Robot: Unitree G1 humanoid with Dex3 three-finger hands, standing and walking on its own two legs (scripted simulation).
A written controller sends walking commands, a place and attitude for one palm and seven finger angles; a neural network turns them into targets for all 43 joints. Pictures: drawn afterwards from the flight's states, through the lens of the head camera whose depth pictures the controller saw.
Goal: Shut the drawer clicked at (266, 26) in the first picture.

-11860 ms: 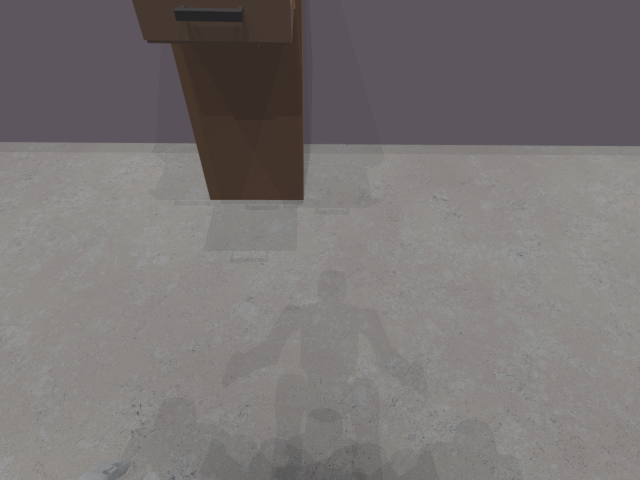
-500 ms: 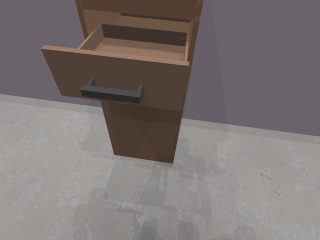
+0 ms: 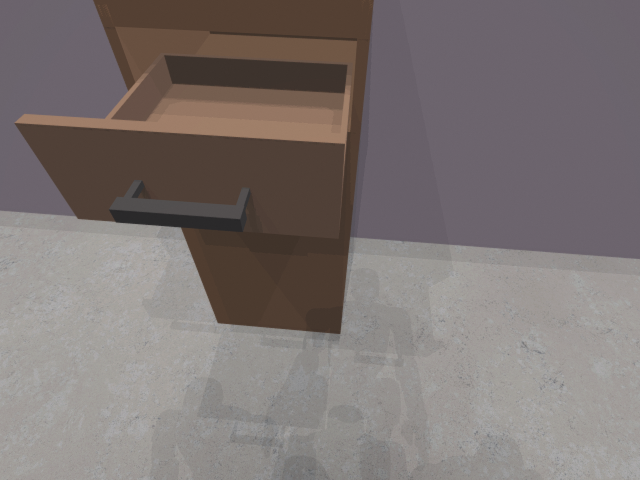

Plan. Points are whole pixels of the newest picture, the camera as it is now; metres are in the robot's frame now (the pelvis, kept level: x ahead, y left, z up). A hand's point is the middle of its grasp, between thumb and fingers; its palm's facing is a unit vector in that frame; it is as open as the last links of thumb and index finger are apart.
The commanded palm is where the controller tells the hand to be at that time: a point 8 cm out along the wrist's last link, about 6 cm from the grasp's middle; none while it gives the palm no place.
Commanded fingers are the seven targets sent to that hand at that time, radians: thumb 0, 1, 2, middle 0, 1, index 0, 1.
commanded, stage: shuffle to correct the standing spot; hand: left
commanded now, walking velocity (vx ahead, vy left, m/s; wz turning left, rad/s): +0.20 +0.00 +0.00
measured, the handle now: (185, 202) +0.40 +0.20 +0.14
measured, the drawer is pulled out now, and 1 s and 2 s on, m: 0.28 0.28 0.28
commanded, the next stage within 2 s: come to a stop and stand still in 0.18 s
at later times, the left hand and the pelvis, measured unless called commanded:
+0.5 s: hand out of the picture +0.14 +0.21 -0.17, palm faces +0.03 -0.98 -0.17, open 7.4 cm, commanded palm none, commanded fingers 0.00 0.90 0.90 -0.20 -0.30 -0.20 -0.30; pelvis +0.10 +0.04 +0.01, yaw -1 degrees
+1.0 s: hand out of the picture +0.14 +0.18 -0.16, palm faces +0.05 -0.98 -0.21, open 7.3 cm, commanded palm none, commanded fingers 0.00 0.90 0.90 -0.20 -0.30 -0.20 -0.30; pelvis +0.07 +0.00 +0.00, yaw +0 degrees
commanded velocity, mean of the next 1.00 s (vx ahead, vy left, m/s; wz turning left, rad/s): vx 0.00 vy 0.02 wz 0.00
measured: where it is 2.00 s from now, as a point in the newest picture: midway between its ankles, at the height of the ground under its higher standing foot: outside the picture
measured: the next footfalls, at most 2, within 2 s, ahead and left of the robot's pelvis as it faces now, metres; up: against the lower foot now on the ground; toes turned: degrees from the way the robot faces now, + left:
left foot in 0.26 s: +0.17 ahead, +0.13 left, +0.00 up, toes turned +4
right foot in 0.66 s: +0.15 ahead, -0.11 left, +0.00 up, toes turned -4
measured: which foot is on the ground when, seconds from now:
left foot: up 0.00-0.24, down 0.26-0.68, up 0.70-1.00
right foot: down 0.00-0.26, up 0.28-0.64, down 0.66-1.00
